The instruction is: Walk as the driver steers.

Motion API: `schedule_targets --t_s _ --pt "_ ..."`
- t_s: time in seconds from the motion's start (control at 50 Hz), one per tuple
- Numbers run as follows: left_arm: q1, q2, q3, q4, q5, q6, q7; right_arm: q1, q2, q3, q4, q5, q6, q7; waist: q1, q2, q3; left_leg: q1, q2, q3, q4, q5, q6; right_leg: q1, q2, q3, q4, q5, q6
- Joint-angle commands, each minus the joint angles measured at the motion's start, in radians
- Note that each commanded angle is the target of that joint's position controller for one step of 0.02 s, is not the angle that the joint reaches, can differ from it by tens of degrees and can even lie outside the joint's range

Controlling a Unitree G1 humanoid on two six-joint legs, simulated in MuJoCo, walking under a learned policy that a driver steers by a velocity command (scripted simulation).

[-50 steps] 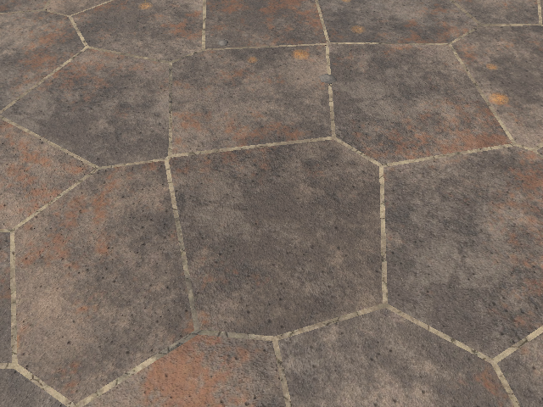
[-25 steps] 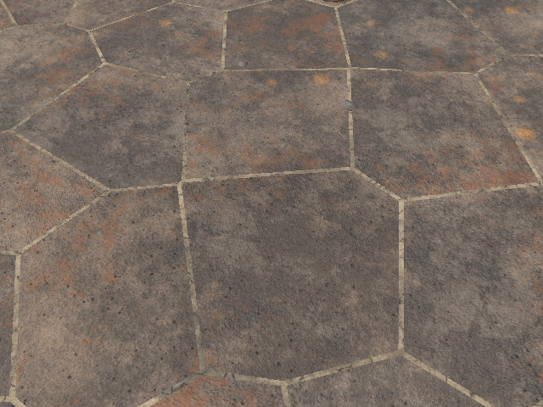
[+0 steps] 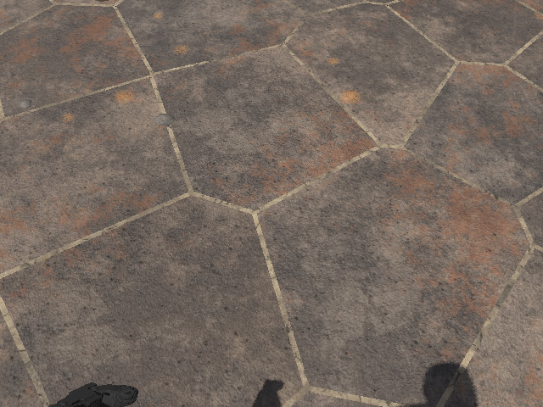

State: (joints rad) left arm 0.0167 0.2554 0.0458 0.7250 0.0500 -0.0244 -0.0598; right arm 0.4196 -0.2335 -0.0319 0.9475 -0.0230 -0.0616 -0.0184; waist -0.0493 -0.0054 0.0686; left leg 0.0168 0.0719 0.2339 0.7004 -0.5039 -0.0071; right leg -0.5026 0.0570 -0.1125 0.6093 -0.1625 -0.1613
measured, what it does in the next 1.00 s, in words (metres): walks ahead, turning left: left foot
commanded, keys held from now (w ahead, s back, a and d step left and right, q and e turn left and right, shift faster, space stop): w+e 0.04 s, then w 0.02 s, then w+q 0.94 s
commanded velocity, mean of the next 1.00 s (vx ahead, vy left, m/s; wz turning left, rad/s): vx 0.50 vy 0.00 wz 0.27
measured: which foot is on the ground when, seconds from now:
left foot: up 0.00-0.54, down 0.56-1.00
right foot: down 0.00-0.56, up 0.58-1.00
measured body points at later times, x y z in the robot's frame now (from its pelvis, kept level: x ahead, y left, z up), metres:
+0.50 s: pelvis +0.28 +0.00 +0.02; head +0.31 +0.00 +0.46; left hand +0.24 +0.26 -0.12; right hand +0.45 -0.22 -0.11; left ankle +0.42 +0.10 -0.69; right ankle +0.11 -0.05 -0.71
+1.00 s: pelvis +0.56 +0.04 +0.02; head +0.60 +0.05 +0.47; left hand +0.70 +0.32 -0.07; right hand +0.63 -0.25 -0.10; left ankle +0.41 +0.07 -0.71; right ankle +0.75 -0.04 -0.69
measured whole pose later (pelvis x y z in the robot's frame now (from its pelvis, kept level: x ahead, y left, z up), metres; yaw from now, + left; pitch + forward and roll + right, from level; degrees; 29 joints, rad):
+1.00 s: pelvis +0.56 +0.04 +0.02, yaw +21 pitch +2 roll +1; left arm 0.02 0.26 -0.01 0.71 0.03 -0.05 -0.02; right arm 0.43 -0.29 -0.07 0.88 -0.01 -0.04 0.00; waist -0.10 -0.03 0.04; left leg 0.00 -0.14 -0.19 0.34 -0.36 0.11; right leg -0.57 -0.04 0.03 0.59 -0.08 0.03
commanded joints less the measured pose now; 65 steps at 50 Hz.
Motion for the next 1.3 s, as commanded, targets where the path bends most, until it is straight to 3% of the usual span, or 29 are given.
schedule_targets --t_s 0.02,0.04,0.08,0.12,0.2,0.3,0.42,0.48,0.52,0.54,0.56,0.58,0.6,0.64,0.66,0.7,0.74,0.84,0.94,0.98,1.02,1.04,1.06,1.08,1.1,1.12,1.14,1.22,1.3 --pt "0.414 0.282 0.092 0.021 -0.027 0.017 0.04 -0.063 -0.151 -0.03 -0.166 0.003 -0.025 0.02 0.193 -0.109 -0.433 -0.729 -0.093 -0.241 0.796 -0.029 0.012 0.885 -0.413 0.906 -0.284 -0.154 -0.275" --pt "0.351 0.258 0.085 0.041 -0.031 0.021 0.05 -0.161 -0.155 -0.029 -0.197 0.011 -0.035 0.023 0.169 -0.049 -0.257 -0.811 -0.024 -0.281 0.759 0.107 0.024 0.773 -0.375 0.727 -0.319 -0.106 -0.232" --pt "0.25 0.145 0.053 0.046 -0.035 0.004 0.057 -0.114 -0.126 -0.018 -0.162 0.006 -0.038 0.021 0.069 0.035 -0.101 -0.678 0.047 -0.263 0.573 0.205 0.028 0.486 -0.297 0.504 -0.351 0.147 -0.148" --pt "0.222 0.091 0.031 0.054 -0.038 -0.021 0.055 -0.031 -0.102 -0.011 -0.124 -0.018 0.003 0.028 0.013 0.024 -0.098 -0.534 0.063 -0.258 0.497 0.198 0.017 0.355 -0.245 0.373 -0.388 0.287 -0.116" --pt "0.298 0.12 0.034 0.108 -0.037 -0.058 0.045 -0.104 -0.089 -0.015 -0.132 -0.009 0.037 0.046 0.029 -0.01 -0.039 -0.603 0.07 -0.235 0.383 0.314 0.018 0.342 -0.215 0.256 -0.465 0.326 -0.068" --pt "0.36 0.107 0.022 0.144 -0.036 -0.069 0.051 -0.254 -0.082 -0.018 -0.164 0.007 0.034 0.052 0.08 -0.032 0.008 -0.714 0.016 -0.265 0.197 0.494 0.033 0.447 -0.195 0.139 -0.492 0.364 0.024" --pt "0.425 0.086 0.0 0.198 -0.029 -0.071 0.079 -0.401 -0.053 0.002 -0.212 -0.004 0.026 0.065 0.12 -0.034 0.042 -0.71 -0.039 -0.16 -0.033 0.521 0.067 0.606 -0.234 0.042 -0.468 0.58 0.052" --pt "0.419 0.123 0.0 0.215 -0.022 -0.065 0.097 -0.359 -0.066 -0.002 -0.211 -0.005 0.026 0.061 0.081 -0.074 -0.012 -0.58 -0.12 -0.084 -0.093 0.386 0.119 0.68 -0.255 -0.004 -0.308 1.008 0.075" --pt "0.394 0.159 0.008 0.213 -0.015 -0.052 0.108 -0.189 -0.105 -0.019 -0.164 -0.008 0.022 0.053 0.0 -0.107 -0.102 -0.408 -0.172 -0.079 -0.12 0.293 0.169 0.677 -0.273 -0.02 -0.058 1.174 0.082" --pt "0.37 0.174 0.012 0.202 -0.018 -0.047 0.107 -0.044 -0.138 -0.036 -0.121 -0.017 0.014 0.048 -0.071 -0.098 -0.172 -0.22 -0.173 -0.121 -0.199 0.315 0.206 0.587 -0.268 -0.036 0.148 1.049 0.083" --pt "0.333 0.159 0.005 0.164 -0.026 -0.054 0.101 0.103 -0.212 -0.064 -0.092 -0.03 0.015 0.034 -0.145 -0.009 -0.264 0.023 -0.01 -0.336 -0.244 0.263 0.282 0.374 -0.218 -0.063 0.468 0.677 0.087" --pt "0.376 0.069 -0.006 0.108 -0.042 -0.068 0.077 0.048 -0.301 -0.091 -0.114 -0.013 0.03 0.025 -0.044 0.275 -0.33 0.319 0.272 -0.914 -0.315 0.38 0.458 -0.101 0.038 -0.014 0.863 -0.323 0.149" --pt "0.309 0.134 0.001 0.094 -0.02 -0.079 0.07 0.021 -0.278 -0.092 -0.109 0.026 0.035 0.032 -0.067 0.065 -0.315 0.3 0.263 -0.932 -0.369 0.396 0.484 -0.228 -0.016 0.182 0.908 -0.291 0.129" --pt "0.25 0.123 -0.005 0.065 -0.035 -0.098 0.061 -0.075 -0.168 -0.066 -0.111 0.018 0.036 0.026 0.007 -0.048 -0.08 0.013 0.2 -0.707 -0.441 0.476 0.391 -0.209 -0.111 0.178 0.732 -0.168 0.131" --pt "0.236 0.114 -0.004 0.057 -0.021 -0.083 0.061 -0.102 -0.142 -0.057 -0.11 0.016 0.029 0.022 0.041 -0.06 -0.037 -0.085 0.143 -0.637 -0.454 0.54 0.35 -0.16 -0.135 0.178 0.655 -0.167 0.145" --pt "0.275 0.091 -0.012 0.058 0.002 -0.04 0.053 -0.12 -0.142 -0.052 -0.114 0.02 0.012 0.019 0.08 -0.02 -0.042 -0.182 0.076 -0.545 -0.476 0.625 0.323 -0.077 -0.144 0.157 0.569 -0.161 0.176" --pt "0.25 0.078 -0.016 0.036 0.004 -0.019 0.048 -0.098 -0.178 -0.061 -0.107 0.023 -0.002 0.023 0.084 0.009 -0.043 -0.222 0.039 -0.505 -0.489 0.684 0.316 -0.072 -0.144 0.126 0.479 -0.122 0.2" --pt "0.037 0.07 -0.026 -0.045 -0.007 -0.016 0.042 -0.011 -0.19 -0.069 -0.099 0.026 0.005 0.024 0.005 0.063 -0.027 -0.182 -0.014 -0.494 -0.475 0.69 0.243 -0.116 -0.129 0.099 0.195 0.095 0.225" --pt "-0.09 0.086 -0.032 -0.101 -0.02 -0.032 0.04 0.054 -0.206 -0.076 -0.101 0.009 0.014 0.013 -0.048 0.078 -0.039 -0.043 0.021 -0.567 -0.392 0.768 0.223 -0.116 -0.083 0.113 0.03 0.12 0.201" --pt "-0.043 0.112 -0.026 -0.098 -0.022 -0.041 0.042 0.014 -0.223 -0.08 -0.12 0.004 0.012 0.005 -0.009 0.088 -0.047 -0.047 0.039 -0.603 -0.347 0.783 0.195 -0.007 -0.067 0.136 -0.05 0.074 0.177" --pt "0.152 0.157 -0.006 -0.038 -0.022 -0.054 0.056 -0.045 -0.239 -0.082 -0.136 0.004 0.004 0.01 0.084 0.071 -0.124 -0.095 0.007 -0.584 -0.181 0.912 0.155 0.259 -0.026 0.116 -0.122 0.022 0.138" --pt "0.286 0.192 0.008 -0.007 -0.009 -0.067 0.069 -0.044 -0.212 -0.074 -0.137 0.014 -0.006 0.019 0.148 0.013 -0.208 -0.17 -0.052 -0.527 0.018 0.842 0.132 0.461 -0.096 0.168 -0.16 0.019 0.1" --pt "0.42 0.27 0.027 -0.01 0.015 -0.07 0.085 0.002 -0.122 -0.049 -0.17 0.036 -0.015 0.023 0.173 -0.126 -0.361 -0.344 -0.131 -0.428 0.313 0.489 0.101 0.703 -0.361 0.479 -0.197 -0.186 0.031" --pt "0.382 0.321 0.045 0.001 0.011 -0.051 0.079 0.109 -0.106 -0.044 -0.18 0.034 -0.011 0.024 0.093 -0.313 -0.393 -0.57 -0.233 -0.354 0.486 -0.06 0.085 0.767 -0.504 0.897 -0.325 -0.201 -0.077" --pt "0.32 0.217 0.031 -0.005 -0.01 -0.043 0.072 0.082 -0.161 -0.049 -0.138 0.0 0.004 0.016 0.073 -0.134 -0.25 -0.638 -0.145 -0.376 0.562 0.021 0.095 0.644 -0.469 0.851 -0.327 -0.336 -0.08" --pt "0.263 0.136 0.013 -0.011 -0.02 -0.044 0.064 0.003 -0.157 -0.046 -0.142 -0.008 0.006 0.026 0.077 -0.033 -0.133 -0.628 -0.117 -0.369 0.532 0.11 0.09 0.512 -0.411 0.687 -0.348 -0.303 -0.06" --pt "0.233 0.107 0.005 -0.005 -0.015 -0.046 0.06 -0.042 -0.139 -0.042 -0.154 -0.007 0.006 0.032 0.064 -0.026 -0.082 -0.613 -0.091 -0.359 0.481 0.152 0.085 0.436 -0.356 0.561 -0.371 -0.194 -0.033" --pt "0.298 0.109 0.006 0.058 -0.03 -0.08 0.051 -0.064 -0.115 -0.033 -0.164 -0.02 0.03 0.052 0.037 -0.098 -0.076 -0.57 -0.078 -0.337 0.396 0.183 0.06 0.374 -0.285 0.354 -0.4 0.168 -0.028" --pt "0.329 0.117 0.011 0.093 -0.037 -0.083 0.048 -0.216 -0.094 -0.013 -0.216 -0.023 0.029 0.064 0.048 -0.088 -0.033 -0.646 -0.031 -0.282 0.227 0.306 0.031 0.373 -0.267 0.256 -0.467 0.172 -0.04"
Velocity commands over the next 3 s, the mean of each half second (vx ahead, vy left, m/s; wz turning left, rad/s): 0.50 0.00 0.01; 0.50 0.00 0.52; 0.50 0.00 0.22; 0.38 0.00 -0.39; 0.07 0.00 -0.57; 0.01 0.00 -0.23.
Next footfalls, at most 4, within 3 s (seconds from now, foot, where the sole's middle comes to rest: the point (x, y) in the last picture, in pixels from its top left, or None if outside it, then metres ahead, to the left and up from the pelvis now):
0.56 left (241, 396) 0.45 0.08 -0.75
1.04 right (272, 266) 0.79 -0.01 -0.75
1.52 left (163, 237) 0.90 0.29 -0.75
2.00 right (199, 161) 1.18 0.20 -0.75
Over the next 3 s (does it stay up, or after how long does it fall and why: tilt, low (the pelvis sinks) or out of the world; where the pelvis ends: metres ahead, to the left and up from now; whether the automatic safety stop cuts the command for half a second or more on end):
stays up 1.05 0.27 0.03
